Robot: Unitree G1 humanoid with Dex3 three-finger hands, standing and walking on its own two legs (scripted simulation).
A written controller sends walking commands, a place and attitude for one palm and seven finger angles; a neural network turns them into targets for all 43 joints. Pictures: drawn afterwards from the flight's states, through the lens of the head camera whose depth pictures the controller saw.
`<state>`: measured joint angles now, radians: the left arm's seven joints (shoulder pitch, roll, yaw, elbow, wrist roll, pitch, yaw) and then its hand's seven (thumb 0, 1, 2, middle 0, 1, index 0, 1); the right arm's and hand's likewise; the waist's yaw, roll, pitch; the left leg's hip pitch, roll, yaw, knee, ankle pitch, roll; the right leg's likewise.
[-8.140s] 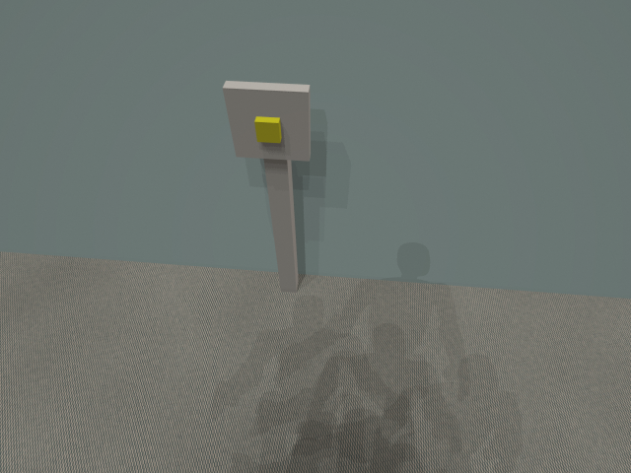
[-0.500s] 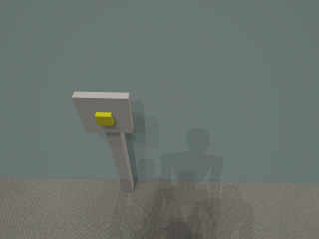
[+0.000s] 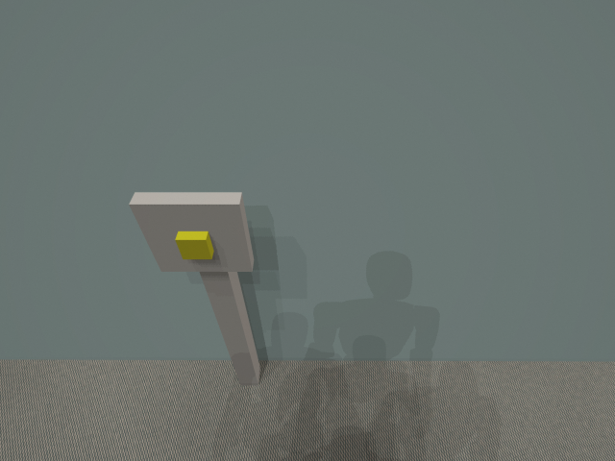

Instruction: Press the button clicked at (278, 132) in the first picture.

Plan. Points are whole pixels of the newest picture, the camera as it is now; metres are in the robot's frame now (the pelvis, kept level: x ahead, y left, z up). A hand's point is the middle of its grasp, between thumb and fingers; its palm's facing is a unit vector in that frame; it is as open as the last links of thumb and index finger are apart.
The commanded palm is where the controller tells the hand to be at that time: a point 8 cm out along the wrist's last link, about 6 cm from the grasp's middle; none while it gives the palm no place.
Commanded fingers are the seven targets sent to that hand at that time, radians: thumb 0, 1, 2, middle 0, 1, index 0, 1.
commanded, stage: look again from close up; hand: left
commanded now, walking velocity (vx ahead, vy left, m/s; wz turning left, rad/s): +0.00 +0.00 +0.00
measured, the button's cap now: (195, 244) +0.47 +0.23 -0.02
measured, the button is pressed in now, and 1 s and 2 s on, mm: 0 0 0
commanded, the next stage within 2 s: raise the hand and make a fist in 0.10 s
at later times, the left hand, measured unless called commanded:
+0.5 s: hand (208, 387) +0.22 +0.14 +0.00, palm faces +0.11 -0.99 -0.01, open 6.3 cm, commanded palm +0.11 +0.21 -0.06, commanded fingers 0.00 0.90 0.90 -0.64 -0.78 -0.64 -0.78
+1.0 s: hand (204, 426) +0.19 +0.15 -0.06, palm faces -0.01 -1.00 +0.00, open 3.2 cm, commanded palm +0.13 +0.22 -0.05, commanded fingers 0.00 0.90 0.90 -1.30 -1.50 -1.30 -1.50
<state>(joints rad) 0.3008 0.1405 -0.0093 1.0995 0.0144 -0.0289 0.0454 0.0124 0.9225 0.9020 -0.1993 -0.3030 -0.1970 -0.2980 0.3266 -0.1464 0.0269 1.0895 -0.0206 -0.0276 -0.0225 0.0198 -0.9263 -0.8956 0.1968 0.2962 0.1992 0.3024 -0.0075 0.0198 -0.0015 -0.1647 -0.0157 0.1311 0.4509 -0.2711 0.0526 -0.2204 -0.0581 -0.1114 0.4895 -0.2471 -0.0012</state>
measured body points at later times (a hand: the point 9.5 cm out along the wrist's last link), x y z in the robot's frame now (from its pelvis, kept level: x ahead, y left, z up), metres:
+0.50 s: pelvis -0.01 -0.03 -0.03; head +0.02 -0.03 +0.42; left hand +0.20 +0.20 +0.00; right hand +0.16 -0.30 -0.10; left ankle -0.01 +0.08 -0.74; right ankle +0.01 -0.12 -0.74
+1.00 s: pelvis -0.03 -0.04 -0.09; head +0.05 -0.04 +0.35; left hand +0.18 +0.21 -0.05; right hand +0.14 -0.25 -0.19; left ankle -0.01 +0.08 -0.74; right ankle +0.01 -0.12 -0.74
